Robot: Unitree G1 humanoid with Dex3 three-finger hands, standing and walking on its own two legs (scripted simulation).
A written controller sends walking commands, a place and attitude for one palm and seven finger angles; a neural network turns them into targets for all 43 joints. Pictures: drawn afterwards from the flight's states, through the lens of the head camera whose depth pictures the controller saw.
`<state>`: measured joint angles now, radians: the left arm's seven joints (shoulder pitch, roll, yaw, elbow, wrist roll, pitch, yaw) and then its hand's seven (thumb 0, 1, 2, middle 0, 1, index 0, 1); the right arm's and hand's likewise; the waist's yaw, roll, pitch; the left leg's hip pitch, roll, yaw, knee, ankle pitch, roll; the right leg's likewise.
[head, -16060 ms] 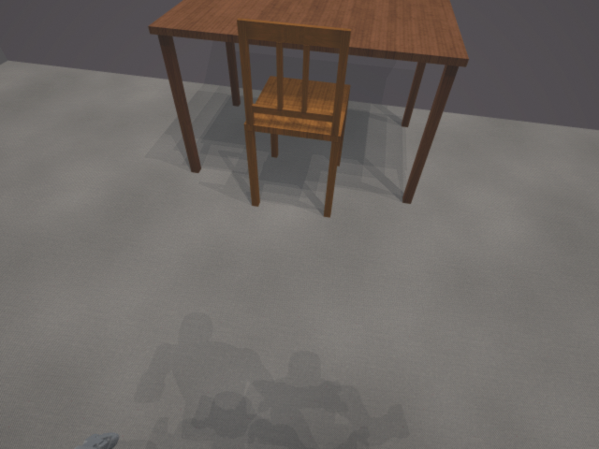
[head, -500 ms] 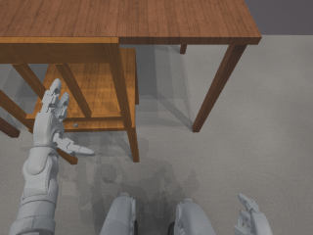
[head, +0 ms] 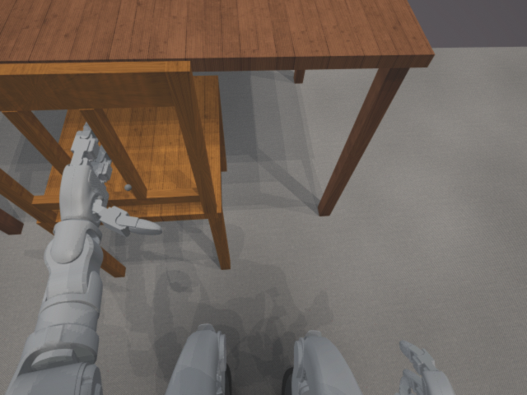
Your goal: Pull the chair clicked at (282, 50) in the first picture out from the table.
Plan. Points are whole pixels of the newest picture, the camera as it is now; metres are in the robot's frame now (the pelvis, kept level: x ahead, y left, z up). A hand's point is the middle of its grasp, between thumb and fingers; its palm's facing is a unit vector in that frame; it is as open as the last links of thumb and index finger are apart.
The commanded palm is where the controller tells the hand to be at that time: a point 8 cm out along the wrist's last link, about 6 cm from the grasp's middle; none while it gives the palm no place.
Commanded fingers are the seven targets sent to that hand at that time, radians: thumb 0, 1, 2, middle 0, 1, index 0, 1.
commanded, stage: push the fingers through the gap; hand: left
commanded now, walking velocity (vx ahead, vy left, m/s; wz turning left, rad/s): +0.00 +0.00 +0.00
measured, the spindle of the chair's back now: (60, 160) +0.46 +0.34 +0.01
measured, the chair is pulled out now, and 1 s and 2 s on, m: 0.00 0.00 0.00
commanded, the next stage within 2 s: hook a spindle and tug to test in 0.76 s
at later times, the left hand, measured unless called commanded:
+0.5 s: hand (132, 163) +0.44 +0.21 +0.04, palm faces +0.12 -0.99 -0.05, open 17.0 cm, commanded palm +0.41 +0.26 +0.03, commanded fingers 0.00 -0.50 0.30 -0.06 -0.08 -0.06 -0.08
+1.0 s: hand (125, 170) +0.43 +0.22 +0.03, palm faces +0.11 -0.99 -0.03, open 16.8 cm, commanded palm +0.41 +0.26 +0.03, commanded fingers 0.00 -0.50 0.30 -0.20 -0.52 -0.20 -0.52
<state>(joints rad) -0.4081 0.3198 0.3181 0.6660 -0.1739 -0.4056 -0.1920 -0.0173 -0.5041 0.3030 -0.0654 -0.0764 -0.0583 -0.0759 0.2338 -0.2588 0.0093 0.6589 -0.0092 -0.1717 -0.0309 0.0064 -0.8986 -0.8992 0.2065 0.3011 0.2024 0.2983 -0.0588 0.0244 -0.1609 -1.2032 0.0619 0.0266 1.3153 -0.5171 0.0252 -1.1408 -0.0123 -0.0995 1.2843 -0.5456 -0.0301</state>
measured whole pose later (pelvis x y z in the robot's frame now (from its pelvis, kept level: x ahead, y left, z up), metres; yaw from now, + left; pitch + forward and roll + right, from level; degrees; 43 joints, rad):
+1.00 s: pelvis +0.00 +0.00 +0.00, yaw -1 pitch +24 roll -3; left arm -0.56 0.39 0.39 0.86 -0.16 -0.44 -0.22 -0.02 -0.50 0.30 -0.09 -0.15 -0.08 -0.15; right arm 0.26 -0.27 0.01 0.67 -0.01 -0.13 -0.02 0.00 -0.90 -0.90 0.21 0.30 0.20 0.30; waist -0.09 0.02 -0.16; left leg -1.24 0.07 0.02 1.33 -0.51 0.02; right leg -1.18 0.00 -0.10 1.29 -0.54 -0.03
